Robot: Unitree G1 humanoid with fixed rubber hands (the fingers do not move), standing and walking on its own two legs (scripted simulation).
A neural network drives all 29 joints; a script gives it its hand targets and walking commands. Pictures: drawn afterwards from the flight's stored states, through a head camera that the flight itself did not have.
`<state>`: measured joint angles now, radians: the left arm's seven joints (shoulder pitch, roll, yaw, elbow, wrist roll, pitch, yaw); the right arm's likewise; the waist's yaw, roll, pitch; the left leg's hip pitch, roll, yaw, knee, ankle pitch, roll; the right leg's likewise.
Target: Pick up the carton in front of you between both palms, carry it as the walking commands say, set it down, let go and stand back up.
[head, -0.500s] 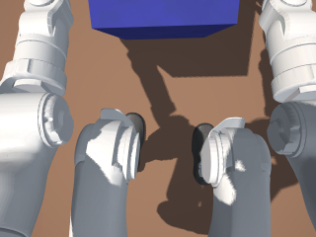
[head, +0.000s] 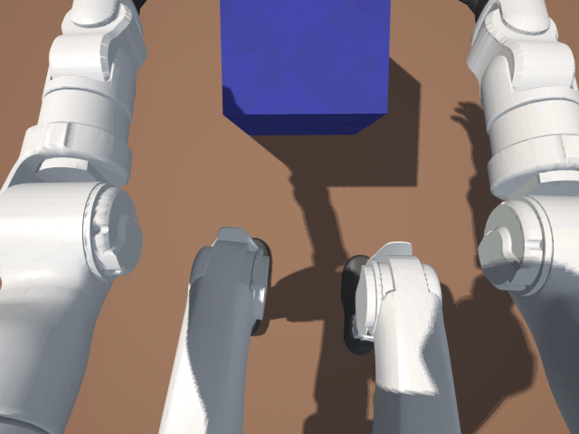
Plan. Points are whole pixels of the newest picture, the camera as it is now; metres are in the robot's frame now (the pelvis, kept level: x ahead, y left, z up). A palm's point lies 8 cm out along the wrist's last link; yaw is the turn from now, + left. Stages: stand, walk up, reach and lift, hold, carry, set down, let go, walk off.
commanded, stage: set down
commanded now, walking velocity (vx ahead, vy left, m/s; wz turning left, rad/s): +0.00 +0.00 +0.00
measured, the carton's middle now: (302, 62) +0.57 +0.05 -0.32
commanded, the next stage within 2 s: let go in 0.60 s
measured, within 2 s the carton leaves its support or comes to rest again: neither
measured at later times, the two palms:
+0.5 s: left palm out of the picture +0.55 +0.25 +0.04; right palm out of the picture +0.58 -0.15 +0.04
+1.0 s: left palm out of the picture +0.46 +0.26 +0.15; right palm out of the picture +0.48 -0.18 +0.15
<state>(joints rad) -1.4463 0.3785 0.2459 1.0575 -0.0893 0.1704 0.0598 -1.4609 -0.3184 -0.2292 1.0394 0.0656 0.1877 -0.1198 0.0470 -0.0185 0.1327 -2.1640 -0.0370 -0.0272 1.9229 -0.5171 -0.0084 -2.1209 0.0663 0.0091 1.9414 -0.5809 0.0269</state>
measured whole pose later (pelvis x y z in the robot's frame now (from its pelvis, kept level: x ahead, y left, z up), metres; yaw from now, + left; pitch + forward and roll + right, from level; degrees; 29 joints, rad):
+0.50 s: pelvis +0.02 +0.00 +0.14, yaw +0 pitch +48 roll -2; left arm -1.27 0.34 0.31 0.90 -0.04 0.21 0.00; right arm -1.28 -0.29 -0.26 0.89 0.03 0.22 -0.07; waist 0.04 -0.02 -0.03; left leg -1.83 -0.04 -0.04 1.40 -0.40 -0.01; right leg -1.80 0.06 0.04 1.41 -0.45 0.03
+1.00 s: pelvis +0.07 +0.01 +0.26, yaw +0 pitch +38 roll -1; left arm -0.65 0.24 0.25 0.68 0.08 0.12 -0.07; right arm -0.65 -0.18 -0.23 0.65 -0.08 0.13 -0.03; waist 0.03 -0.01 -0.05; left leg -1.24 -0.03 -0.04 0.85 -0.27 0.01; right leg -1.20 0.05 0.06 0.84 -0.30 0.03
